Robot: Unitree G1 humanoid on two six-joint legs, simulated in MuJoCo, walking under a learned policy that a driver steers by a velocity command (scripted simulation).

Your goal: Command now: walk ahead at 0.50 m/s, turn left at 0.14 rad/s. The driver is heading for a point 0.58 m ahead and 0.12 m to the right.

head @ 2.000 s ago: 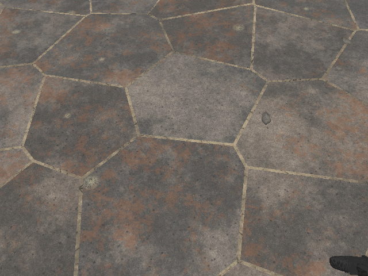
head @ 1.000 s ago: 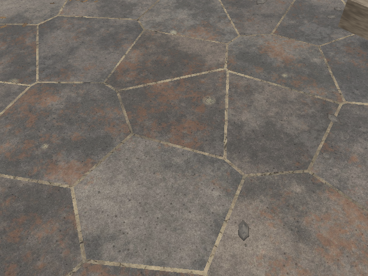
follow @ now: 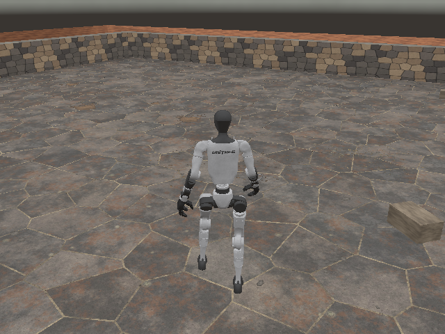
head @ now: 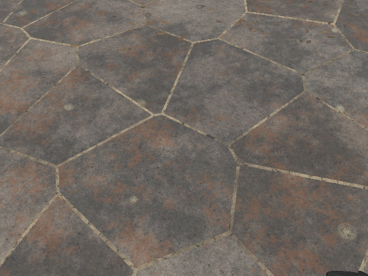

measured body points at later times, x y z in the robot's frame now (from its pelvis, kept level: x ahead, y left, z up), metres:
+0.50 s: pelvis +0.27 +0.05 +0.00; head +0.29 +0.05 +0.45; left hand +0.46 +0.29 -0.11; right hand +0.28 -0.24 -0.12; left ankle +0.20 +0.14 -0.74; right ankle +0.43 -0.13 -0.69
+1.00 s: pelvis +0.50 -0.04 +0.00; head +0.54 -0.06 +0.45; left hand +0.69 +0.19 -0.11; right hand +0.57 -0.34 -0.12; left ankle +0.66 +0.09 -0.70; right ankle +0.48 -0.11 -0.74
